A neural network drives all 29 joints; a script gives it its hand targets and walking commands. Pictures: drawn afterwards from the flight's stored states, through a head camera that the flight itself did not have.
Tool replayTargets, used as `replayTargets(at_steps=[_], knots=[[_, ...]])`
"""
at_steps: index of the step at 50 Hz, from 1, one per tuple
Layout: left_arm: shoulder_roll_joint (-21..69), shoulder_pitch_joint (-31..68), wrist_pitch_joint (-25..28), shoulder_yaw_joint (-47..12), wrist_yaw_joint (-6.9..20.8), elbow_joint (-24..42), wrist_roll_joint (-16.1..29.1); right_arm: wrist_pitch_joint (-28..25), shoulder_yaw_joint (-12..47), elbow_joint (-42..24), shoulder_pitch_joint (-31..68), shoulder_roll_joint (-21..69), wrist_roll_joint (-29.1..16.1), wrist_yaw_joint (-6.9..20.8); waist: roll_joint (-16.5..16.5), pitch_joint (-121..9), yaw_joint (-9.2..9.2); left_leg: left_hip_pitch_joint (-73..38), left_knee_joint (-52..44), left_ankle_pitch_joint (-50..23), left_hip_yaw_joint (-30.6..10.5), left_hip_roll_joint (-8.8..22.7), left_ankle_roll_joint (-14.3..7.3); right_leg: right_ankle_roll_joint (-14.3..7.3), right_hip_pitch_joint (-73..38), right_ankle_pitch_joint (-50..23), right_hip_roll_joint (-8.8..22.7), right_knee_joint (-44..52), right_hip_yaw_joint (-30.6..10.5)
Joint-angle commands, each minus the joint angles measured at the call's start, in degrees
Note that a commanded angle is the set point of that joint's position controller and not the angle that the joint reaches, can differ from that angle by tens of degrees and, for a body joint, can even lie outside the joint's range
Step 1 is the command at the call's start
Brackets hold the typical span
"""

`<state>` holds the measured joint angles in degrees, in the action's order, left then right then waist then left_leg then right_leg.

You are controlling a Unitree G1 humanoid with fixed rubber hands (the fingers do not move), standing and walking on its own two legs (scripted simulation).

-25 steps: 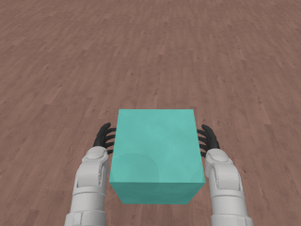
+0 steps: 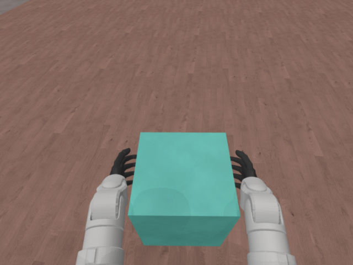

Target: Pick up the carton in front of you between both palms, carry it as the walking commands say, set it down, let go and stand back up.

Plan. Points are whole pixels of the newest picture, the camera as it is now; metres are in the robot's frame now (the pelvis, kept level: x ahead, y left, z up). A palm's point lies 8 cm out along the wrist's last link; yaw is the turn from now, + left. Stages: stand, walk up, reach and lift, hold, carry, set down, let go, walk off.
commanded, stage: carry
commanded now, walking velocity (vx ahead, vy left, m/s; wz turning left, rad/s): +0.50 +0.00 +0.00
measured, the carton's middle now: (182, 192) +0.30 +0.00 -0.04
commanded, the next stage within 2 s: none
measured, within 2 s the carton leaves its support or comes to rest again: neither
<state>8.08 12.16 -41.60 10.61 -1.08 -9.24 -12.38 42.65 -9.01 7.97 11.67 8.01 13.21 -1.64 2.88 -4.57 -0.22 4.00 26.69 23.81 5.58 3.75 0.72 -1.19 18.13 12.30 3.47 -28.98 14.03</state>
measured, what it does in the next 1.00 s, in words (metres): walks ahead: left foot, then right foot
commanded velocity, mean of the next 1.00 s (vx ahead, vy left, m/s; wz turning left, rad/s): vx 0.17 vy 0.00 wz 0.00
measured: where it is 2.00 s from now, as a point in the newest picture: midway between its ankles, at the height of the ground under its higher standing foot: (176, 255)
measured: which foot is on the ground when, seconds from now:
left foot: down 0.00-0.02, up 0.04-0.32, down 0.34-0.70, up 0.72-0.80, down 0.82-1.00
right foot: down 0.00-0.34, up 0.36-0.66, down 0.68-1.00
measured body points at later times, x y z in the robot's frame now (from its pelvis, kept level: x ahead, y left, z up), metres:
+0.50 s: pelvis +0.20 +0.04 +0.01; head +0.22 +0.05 +0.46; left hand +0.51 +0.18 +0.02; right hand +0.49 -0.12 +0.02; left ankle +0.20 +0.13 -0.73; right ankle +0.15 -0.08 -0.67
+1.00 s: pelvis +0.37 +0.02 +0.00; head +0.38 +0.02 +0.45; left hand +0.68 +0.17 +0.04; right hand +0.67 -0.14 +0.04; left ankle +0.28 +0.14 -0.73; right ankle +0.38 -0.07 -0.73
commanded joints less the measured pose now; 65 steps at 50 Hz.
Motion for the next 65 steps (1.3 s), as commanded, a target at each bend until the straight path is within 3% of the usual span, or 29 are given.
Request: replayTargets(at_steps=[1, 2, 3, 4, 6, 9, 13, 16, 17, 18, 19, 20, 21, 23, 26, 30, 33, 34, 35, 36, 37, 39, 41, 43, 45, 49, 54, 60, 65], knots=[[48.5, 23.5, 1.6, -30.6, 12.1, 1.0, 12.5, -2.0, 32.1, -3.9, 26.8, 48.7, -13.7, 11.8, -13.8, -14.0, 1.73, 19.9, 16.3, -10.2, 4.2, 0.9, 0.0, -6.0, -27.0, 5.0, 13.1, 12.8, -23.4], [48.0, 22.1, 1.6, -30.0, 12.1, 0.5, 11.9, -2.0, 32.3, -4.2, 27.1, 48.3, -13.8, 12.0, -19.7, -13.1, 2.41, 32.3, 24.2, 6.4, 2.8, -2.5, 0.1, -11.4, -33.8, 0.3, 20.2, 16.4, -34.8], [48.3, 21.8, 1.6, -30.6, 12.1, 1.4, 12.1, -2.3, 32.7, -4.2, 26.7, 48.6, -14.0, 12.1, -14.3, -12.5, 2.22, 34.9, 29.5, 10.2, -2.4, 0.0, -1.0, -13.8, -32.5, -4.2, 23.2, 17.0, -36.6], [49.1, 22.6, 1.9, -31.6, 12.0, 3.1, 12.6, -2.6, 33.0, -4.8, 26.8, 49.4, -14.3, 12.2, -9.6, -12.9, 2.12, 35.9, 30.5, 10.2, -3.9, 1.7, -1.8, -13.7, -31.2, -4.5, 23.3, 16.7, -34.0], [50.3, 26.0, 2.6, -35.4, 12.0, 7.9, 14.6, -3.3, 34.2, -6.3, 26.5, 50.9, -15.4, 12.2, -5.6, -12.8, 1.85, 32.9, 21.2, 5.3, -3.6, 3.1, -2.3, -9.7, -26.7, 0.4, 20.9, 19.3, -25.8], [49.5, 28.3, 2.6, -39.7, 11.6, 13.8, 17.2, -3.7, 36.8, -10.4, 26.1, 50.6, -16.7, 11.4, -9.0, -13.3, 1.48, 24.4, 11.1, -4.7, 0.7, 0.4, -1.4, -7.2, -21.3, 2.3, 15.6, 21.4, -15.5], [45.4, 22.0, 1.0, -37.6, 10.8, 11.8, 15.1, -2.2, 34.6, -11.0, 21.9, 45.5, -14.9, 10.4, -11.4, -12.9, 1.53, 17.8, 1.8, -13.0, 5.0, -0.4, -0.6, -5.5, -18.9, 1.6, 12.9, 19.2, -8.8], [43.8, 20.0, 0.4, -34.2, 10.4, 8.4, 12.3, -1.5, 31.6, -7.5, 20.7, 43.6, -13.3, 10.5, -8.1, -12.5, 0.58, 4.6, -4.4, -14.0, 8.4, -1.4, -0.3, -2.3, -11.0, 8.4, 9.7, 9.7, -4.1], [43.9, 20.0, 0.3, -33.0, 10.3, 7.2, 11.4, -1.4, 30.7, -5.9, 20.8, 43.8, -13.1, 10.7, -4.7, -13.3, -0.04, -2.8, -4.6, -10.6, 5.5, 0.9, -1.1, -0.7, -5.7, 8.3, 7.9, 2.1, -2.1], [43.6, 20.5, 0.0, -32.4, 10.4, 6.6, 11.0, -1.3, 29.7, -4.7, 20.7, 43.5, -12.8, 10.9, 6.3, -12.1, -1.08, -7.9, -11.8, 0.4, -13.1, 11.2, -5.0, 2.6, 5.7, 9.7, 2.9, -11.5, 0.5], [43.5, 21.8, 0.0, -32.1, 10.6, 6.0, 10.9, -1.6, 28.5, -3.0, 20.3, 43.8, -12.2, 11.1, 14.8, -10.3, -1.75, -13.2, -15.5, -2.0, -28.9, 20.1, -12.2, 3.1, 18.4, 18.5, -1.2, -21.9, -2.5], [44.3, 22.2, 0.5, -32.5, 10.8, 5.1, 11.1, -2.2, 28.0, -2.2, 20.7, 44.7, -12.3, 11.3, 11.0, -9.2, -1.43, -14.3, -14.5, -15.5, -29.1, 22.5, -14.4, 2.0, 23.1, 21.1, 0.8, -29.1, -8.0], [45.3, 22.4, 1.3, -33.0, 11.0, 4.9, 11.5, -2.9, 28.5, -1.8, 20.9, 46.1, -12.5, 11.4, 6.9, -10.3, -1.16, -13.8, -12.4, -30.3, -24.9, 22.0, -14.2, 1.3, 23.7, 20.8, 1.7, -32.2, -10.1], [47.7, 22.7, 3.2, -34.0, 11.3, 5.7, 12.3, -4.7, 30.8, -3.6, 22.3, 48.8, -13.7, 11.8, 1.9, -13.5, -0.85, -14.7, -11.2, -41.6, -14.4, 18.9, -10.1, 0.7, 21.5, 15.0, 3.4, -26.7, -11.0], [50.3, 23.4, 5.0, -36.8, 11.2, 8.0, 13.9, -6.6, 35.0, -6.7, 25.4, 50.9, -16.1, 12.2, 4.7, -15.2, -0.48, -12.3, -10.1, -48.7, -3.3, 14.5, -7.3, 1.2, 14.3, 7.1, 0.7, -16.0, -7.7], [49.2, 23.9, 4.0, -41.1, 10.6, 14.6, 16.2, -5.6, 38.2, -11.7, 23.2, 50.0, -17.5, 11.7, 7.9, -15.6, -0.76, -9.7, -7.0, -51.6, 4.2, 11.3, -5.7, 1.4, 5.7, -4.4, -1.8, -2.8, -3.8], [45.6, 20.5, 1.5, -40.3, 10.4, 15.1, 15.5, -2.9, 37.0, -13.1, 19.4, 46.0, -16.0, 10.5, 3.8, -16.1, 0.08, -4.0, 1.8, -43.5, 7.4, 7.9, -1.7, 1.4, -8.9, -21.9, -2.1, 11.1, -1.1], [44.3, 20.1, 0.8, -39.4, 10.4, 14.7, 14.8, -2.0, 36.2, -12.9, 18.4, 44.4, -15.1, 10.2, 1.9, -17.4, 0.19, 2.3, 4.9, -35.9, 6.7, 6.9, 0.2, 0.9, -17.9, -28.9, 2.1, 10.8, -4.9], [42.7, 18.8, 0.0, -37.7, 10.4, 13.7, 13.7, -1.1, 35.5, -13.1, 18.8, 43.0, -14.5, 10.1, -7.2, -19.8, 0.44, 8.9, 11.0, -17.0, 5.9, 3.7, 2.1, -1.7, -26.2, -54.0, 11.3, 5.0, -13.8], [42.1, 16.8, -0.6, -35.7, 10.3, 11.3, 13.0, -0.2, 35.3, -11.9, 17.8, 42.4, -14.4, 10.1, -13.2, -22.6, 1.09, 15.3, 12.5, 0.6, 2.1, 1.5, 2.6, -8.1, -33.6, -61.3, 16.4, 2.9, -19.3], [41.9, 14.7, -0.6, -33.8, 10.4, 9.6, 12.7, 0.2, 35.1, -12.0, 17.2, 41.9, -14.3, 10.2, -14.4, -22.2, 1.46, 16.7, 12.9, 9.4, 0.4, 1.4, 2.3, -9.9, -32.7, -56.4, 17.8, 5.2, -21.4], [43.5, 15.5, 0.1, -32.3, 10.8, 8.3, 12.1, -0.6, 34.3, -10.9, 18.7, 42.7, -13.7, 10.3, -11.4, -20.2, 0.68, 15.0, 4.6, 8.3, -1.0, 1.4, 1.5, -8.3, -29.3, -47.8, 15.6, 7.2, -18.8], [45.5, 17.8, 1.2, -33.3, 11.2, 9.2, 12.7, -1.8, 35.2, -10.8, 20.8, 45.6, -14.1, 10.7, -9.8, -19.6, -0.03, 7.4, -7.1, -8.0, 0.3, 1.4, 1.6, -4.2, -24.0, -38.9, 11.2, 6.1, -12.6], [46.1, 20.7, 1.9, -35.0, 11.5, 10.7, 13.7, -2.3, 36.7, -11.3, 22.3, 47.2, -14.9, 10.9, -6.4, -18.8, 0.23, 3.4, -6.3, -19.4, -0.4, 4.4, 1.7, -1.8, -19.9, -30.9, 8.4, 4.0, -8.5], [46.4, 22.9, 1.9, -35.2, 11.4, 10.5, 14.1, -2.2, 35.7, -10.6, 24.3, 46.9, -15.1, 11.0, -1.6, -17.6, 0.37, 0.7, -0.5, -34.3, -0.8, 6.7, 1.6, -1.2, -14.8, -32.4, 6.9, 1.2, -8.1], [45.2, 20.6, 1.2, -33.3, 11.1, 7.3, 12.6, -1.9, 32.4, -6.0, 20.6, 45.7, -13.7, 11.2, -1.2, -18.7, 0.17, 1.6, 2.7, -42.2, -0.3, 5.6, 1.4, -1.5, -15.1, -41.7, 6.5, -3.4, -8.0], [46.8, 22.1, 1.5, -33.4, 11.5, 6.6, 12.7, -2.3, 31.3, -5.5, 22.0, 46.8, -13.1, 11.5, -3.0, -18.5, 0.18, 3.2, 2.1, -38.9, 0.2, 4.2, 1.7, -1.6, -15.6, -45.2, 6.3, -3.6, -7.7], [47.7, 23.1, 1.7, -33.9, 11.5, 6.7, 13.1, -2.5, 32.0, -5.6, 23.2, 47.8, -13.9, 11.7, -1.1, -17.5, 0.04, -0.6, 1.5, -48.4, -0.3, 5.2, 1.0, -0.2, -12.1, -34.7, 4.5, -3.0, -6.3], [47.7, 22.8, 1.5, -33.6, 11.5, 6.3, 12.7, -2.3, 31.7, -5.2, 23.0, 47.7, -13.7, 11.9, -1.4, -17.6, -0.03, 0.4, 1.4, -46.0, -0.5, 5.3, 0.7, -0.4, -13.7, -35.8, 5.0, -2.6, -6.6]])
